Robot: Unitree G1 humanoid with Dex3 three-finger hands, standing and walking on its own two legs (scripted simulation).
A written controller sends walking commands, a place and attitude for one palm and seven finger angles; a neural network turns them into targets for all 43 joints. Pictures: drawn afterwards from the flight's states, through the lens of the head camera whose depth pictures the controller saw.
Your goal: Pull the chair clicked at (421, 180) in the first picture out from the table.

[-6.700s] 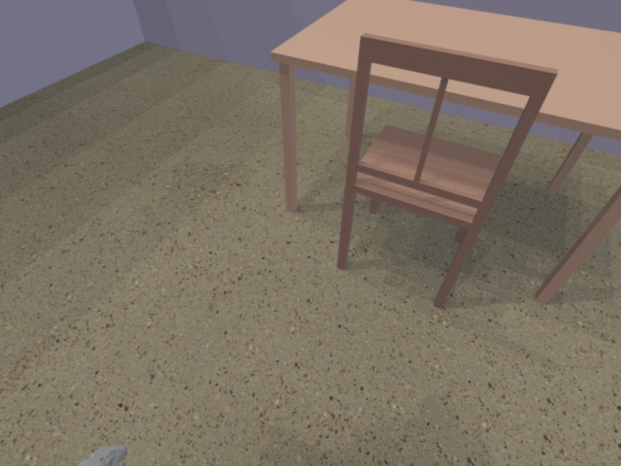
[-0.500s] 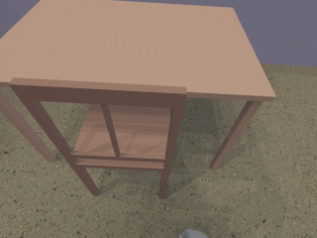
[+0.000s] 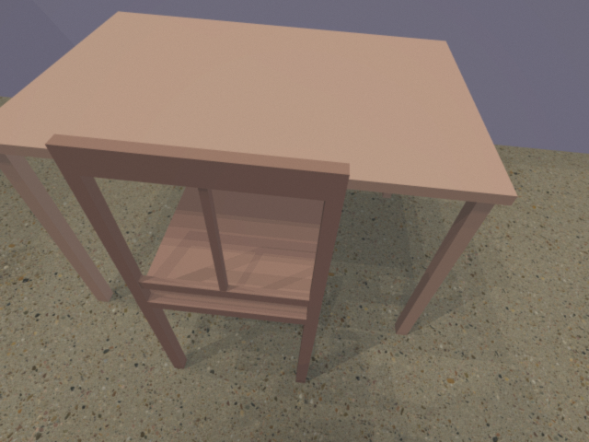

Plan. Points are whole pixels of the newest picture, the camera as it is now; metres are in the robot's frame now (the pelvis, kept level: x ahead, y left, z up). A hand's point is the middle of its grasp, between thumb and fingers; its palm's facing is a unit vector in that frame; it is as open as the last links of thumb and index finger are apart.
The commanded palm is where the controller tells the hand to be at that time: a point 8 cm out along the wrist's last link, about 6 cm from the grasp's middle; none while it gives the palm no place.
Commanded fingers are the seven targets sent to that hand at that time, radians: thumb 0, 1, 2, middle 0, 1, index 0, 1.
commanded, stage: come to a stop and stand still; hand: left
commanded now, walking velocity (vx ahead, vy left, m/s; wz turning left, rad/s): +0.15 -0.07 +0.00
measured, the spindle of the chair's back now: (215, 244) +0.45 +0.19 -0.06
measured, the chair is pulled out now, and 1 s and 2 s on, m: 0.00 0.00 0.00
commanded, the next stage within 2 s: look again from close up in 0.30 s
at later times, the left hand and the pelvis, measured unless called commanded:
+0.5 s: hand out of the picture -0.02 +0.16 -0.17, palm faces -0.04 -0.98 -0.22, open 7.3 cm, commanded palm none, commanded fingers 0.00 0.90 0.90 -0.20 -0.30 -0.20 -0.30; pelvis -0.02 -0.01 +0.00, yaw -2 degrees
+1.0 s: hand out of the picture +0.03 +0.17 -0.18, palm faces +0.05 -0.98 -0.19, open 7.3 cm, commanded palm none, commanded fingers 0.00 0.90 0.90 -0.20 -0.30 -0.20 -0.30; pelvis +0.01 +0.00 +0.00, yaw -1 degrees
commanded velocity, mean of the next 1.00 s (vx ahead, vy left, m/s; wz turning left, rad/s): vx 0.03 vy -0.04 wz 0.00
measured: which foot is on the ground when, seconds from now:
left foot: up 0.00-0.00, down 0.02-1.00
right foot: down 0.00-0.04, up 0.06-0.44, down 0.46-1.00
